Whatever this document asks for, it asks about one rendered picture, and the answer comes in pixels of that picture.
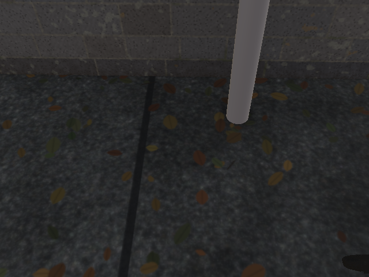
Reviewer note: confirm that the right robot hand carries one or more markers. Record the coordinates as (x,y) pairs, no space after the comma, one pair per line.
(358,262)

